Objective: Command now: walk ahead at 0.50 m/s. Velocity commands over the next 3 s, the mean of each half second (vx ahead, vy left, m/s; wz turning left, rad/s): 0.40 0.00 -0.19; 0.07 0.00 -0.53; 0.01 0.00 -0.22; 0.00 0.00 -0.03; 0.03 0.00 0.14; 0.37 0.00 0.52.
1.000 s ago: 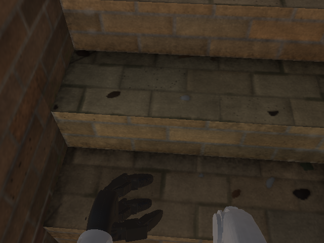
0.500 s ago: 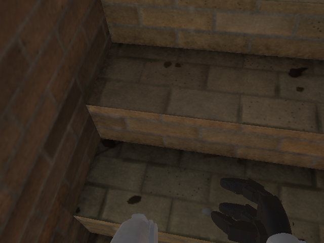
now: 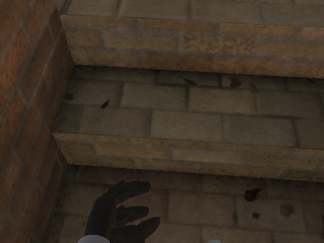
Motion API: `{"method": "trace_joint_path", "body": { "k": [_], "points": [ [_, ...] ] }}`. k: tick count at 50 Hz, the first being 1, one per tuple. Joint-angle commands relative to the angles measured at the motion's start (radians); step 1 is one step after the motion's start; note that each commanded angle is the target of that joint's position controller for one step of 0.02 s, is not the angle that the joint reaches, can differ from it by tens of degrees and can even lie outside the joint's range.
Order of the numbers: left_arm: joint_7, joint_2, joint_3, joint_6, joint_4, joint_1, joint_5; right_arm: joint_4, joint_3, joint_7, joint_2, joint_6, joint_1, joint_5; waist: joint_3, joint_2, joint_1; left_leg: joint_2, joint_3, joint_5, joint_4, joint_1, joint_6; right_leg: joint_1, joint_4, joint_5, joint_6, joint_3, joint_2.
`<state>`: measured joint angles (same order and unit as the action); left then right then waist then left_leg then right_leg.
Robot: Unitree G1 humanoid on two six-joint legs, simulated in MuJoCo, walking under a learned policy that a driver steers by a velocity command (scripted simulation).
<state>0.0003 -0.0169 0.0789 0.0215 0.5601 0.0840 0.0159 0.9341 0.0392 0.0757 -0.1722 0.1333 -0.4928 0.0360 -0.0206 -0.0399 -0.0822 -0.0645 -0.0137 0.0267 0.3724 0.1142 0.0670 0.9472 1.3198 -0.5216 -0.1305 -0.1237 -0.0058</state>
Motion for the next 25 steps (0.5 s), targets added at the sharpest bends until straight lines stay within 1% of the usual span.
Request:
{"method": "trace_joint_path", "body": {
  "k": [1,2,3,4,5,6,7,8,9,10,11,12,13,14,15,16,17,18,19,20,21,22,23,24,25],
  "points": [
    [0.031,-0.353,-0.146,0.005,0.092,-0.445,0.041,-0.206,0.068,-0.056,-0.17,0.022,0.1,-0.068,0.509,0.28,0.236,0.211,0.135,-0.134,1.259,0.523,-0.011,-0.902,-0.908,0.089,-0.323,1.065,-0.311],
    [0.024,-0.319,-0.155,0.01,0.119,-0.359,0.019,-0.266,0.06,-0.056,-0.067,0.017,0.144,-0.117,0.427,0.138,0.167,0.175,0.295,-0.174,1.631,0.715,0.006,-0.84,-0.906,-0.122,-0.284,1.045,-0.303],
    [0.011,-0.278,-0.151,0.032,0.168,-0.31,0.008,-0.331,0.038,-0.045,0.0,0.004,0.218,-0.128,0.273,0.09,0.115,0.143,0.238,-0.117,1.719,0.856,0.027,-0.745,-0.887,-0.287,-0.226,0.914,-0.27],
    [0.007,-0.26,-0.153,0.053,0.241,-0.331,0.003,-0.352,0.014,-0.019,0.053,-0.014,0.235,-0.118,0.087,0.059,0.086,0.134,0.226,-0.103,1.748,0.965,0.046,-0.641,-0.878,-0.215,-0.162,0.751,-0.249],
    [0.011,-0.213,-0.144,0.067,0.305,-0.376,0.004,-0.366,-0.003,0.0,0.084,-0.033,0.239,-0.105,0.001,0.031,0.057,0.141,0.229,-0.137,1.805,1.011,0.052,-0.566,-0.876,-0.097,-0.139,0.641,-0.215],
    [0.006,-0.16,-0.129,0.074,0.341,-0.403,0.01,-0.352,-0.011,0.008,0.089,-0.056,0.202,-0.087,-0.044,0.015,0.034,0.156,0.23,-0.174,1.84,1.034,0.051,-0.537,-0.891,0.015,-0.115,0.547,-0.183],
    [0.004,-0.138,-0.121,0.082,0.379,-0.446,-0.005,-0.348,-0.018,0.017,0.088,-0.07,0.161,-0.088,-0.046,0.054,0.014,0.151,0.223,-0.18,1.856,1.076,0.044,-0.579,-0.885,0.213,-0.095,0.451,-0.169],
    [0.001,-0.14,-0.116,0.096,0.402,-0.459,-0.016,-0.348,-0.019,0.019,0.079,-0.081,0.171,-0.073,-0.066,0.049,0.005,0.152,0.234,-0.244,1.807,1.104,0.036,-0.576,-0.901,0.32,-0.085,0.38,-0.157],
    [0.002,-0.157,-0.113,0.107,0.403,-0.452,-0.019,-0.371,-0.028,0.013,0.079,-0.09,0.212,-0.065,-0.102,0.033,-0.002,0.125,0.224,-0.257,1.671,1.108,0.021,-0.544,-0.93,0.329,-0.059,0.333,-0.138],
    [0.0,-0.193,-0.112,0.11,0.411,-0.448,-0.023,-0.412,-0.041,0.013,0.087,-0.099,0.299,-0.049,-0.124,0.029,-0.004,0.114,0.17,-0.304,1.593,1.112,0.013,-0.505,-0.997,0.338,-0.046,0.292,-0.139],
    [-0.004,-0.22,-0.116,0.119,0.431,-0.504,-0.014,-0.411,-0.049,0.017,0.117,-0.109,0.339,-0.041,-0.08,0.063,0.031,0.122,0.053,-0.334,1.746,1.176,0.026,-0.58,-1.038,0.436,-0.076,0.304,-0.147],
    [-0.007,-0.27,-0.12,0.133,0.44,-0.538,-0.013,-0.45,-0.062,0.023,0.129,-0.119,0.409,-0.045,-0.09,0.129,0.045,0.101,0.006,-0.442,1.928,1.293,0.031,-0.621,-1.084,0.482,-0.103,0.347,-0.186],
    [-0.006,-0.285,-0.119,0.135,0.438,-0.537,-0.021,-0.473,-0.067,0.025,0.122,-0.121,0.435,-0.048,-0.109,0.112,0.026,0.052,-0.003,-0.473,1.9,1.334,0.033,-0.642,-1.101,0.466,-0.097,0.322,-0.182],
    [-0.011,-0.298,-0.137,0.116,0.442,-0.521,-0.037,-0.522,-0.081,0.014,0.124,-0.128,0.507,-0.032,-0.153,0.089,0.01,0.004,-0.005,-0.488,1.663,1.265,0.042,-0.577,-1.152,0.375,-0.032,0.239,-0.121],
    [0.001,-0.291,-0.135,0.104,0.44,-0.567,-0.035,-0.549,-0.084,0.007,0.107,-0.131,0.568,-0.029,-0.146,0.068,0.053,-0.004,-0.055,-0.477,1.533,1.206,0.042,-0.578,-1.21,0.49,-0.038,0.241,-0.105],
    [0.025,-0.338,-0.151,0.092,0.426,-0.604,-0.055,-0.569,-0.089,0.001,0.091,-0.148,0.551,-0.022,-0.086,0.105,0.07,-0.044,-0.083,-0.449,1.245,0.959,0.056,-0.604,-1.33,0.769,-0.07,0.207,-0.13],
    [0.032,-0.349,-0.156,0.078,0.419,-0.648,-0.056,-0.568,-0.088,-0.008,0.087,-0.153,0.579,-0.018,-0.026,0.055,0.112,-0.005,-0.155,-0.455,1.08,0.766,0.065,-0.63,-1.344,1.014,-0.07,0.179,-0.118],
    [0.025,-0.366,-0.153,0.079,0.362,-0.591,-0.022,-0.502,-0.066,0.003,0.069,-0.135,0.438,-0.003,0.129,0.135,0.048,0.089,-0.211,-0.468,0.996,0.499,0.076,-0.655,-1.178,1.702,-0.085,0.129,-0.105],
    [0.03,-0.448,-0.182,0.098,0.316,-0.561,-0.02,-0.428,-0.043,0.027,0.036,-0.136,0.302,0.002,0.283,0.203,-0.003,0.162,-0.221,-0.442,1.007,0.34,0.062,-0.72,-1.03,2.235,-0.052,0.15,-0.135],
    [0.012,-0.504,-0.211,0.129,0.278,-0.457,-0.037,-0.389,-0.024,0.046,-0.007,-0.135,0.093,-0.006,0.393,0.323,-0.105,0.11,-0.063,-0.366,0.809,0.222,0.082,-0.829,-0.819,2.293,-0.044,0.209,-0.199],
    [-0.011,-0.461,-0.217,0.154,0.262,-0.404,-0.084,-0.345,0.002,0.044,-0.089,-0.128,0.014,-0.05,0.448,0.239,-0.162,0.083,0.048,-0.266,0.505,0.087,0.1,-0.832,-0.564,1.925,0.025,0.198,-0.128],
    [-0.047,-0.307,-0.185,0.151,0.183,-0.439,-0.061,-0.322,0.042,0.049,-0.234,-0.121,0.029,-0.097,0.504,-0.197,-0.08,-0.27,0.621,-0.075,0.189,-0.09,0.253,-0.514,-0.049,0.628,0.102,0.22,0.142],
    [-0.043,-0.277,-0.19,0.128,0.17,-0.494,0.007,-0.314,0.056,0.046,-0.218,-0.122,0.164,-0.077,0.539,-0.216,0.005,-0.325,0.883,-0.079,0.036,-0.006,0.281,-0.425,0.367,0.322,0.089,0.379,0.192],
    [-0.033,-0.226,-0.181,0.1,0.13,-0.49,0.031,-0.291,0.048,0.023,-0.151,-0.114,0.284,-0.06,0.433,-0.079,0.102,-0.276,0.789,-0.428,0.068,0.082,0.253,-0.338,0.492,0.365,0.081,0.376,0.145],
    [-0.015,-0.191,-0.173,0.075,0.112,-0.46,0.051,-0.23,0.028,0.012,-0.052,-0.115,0.319,-0.054,0.245,0.045,0.145,-0.245,0.647,-0.721,0.13,0.184,0.228,-0.208,0.522,0.433,0.069,0.302,0.107]
  ]
}}
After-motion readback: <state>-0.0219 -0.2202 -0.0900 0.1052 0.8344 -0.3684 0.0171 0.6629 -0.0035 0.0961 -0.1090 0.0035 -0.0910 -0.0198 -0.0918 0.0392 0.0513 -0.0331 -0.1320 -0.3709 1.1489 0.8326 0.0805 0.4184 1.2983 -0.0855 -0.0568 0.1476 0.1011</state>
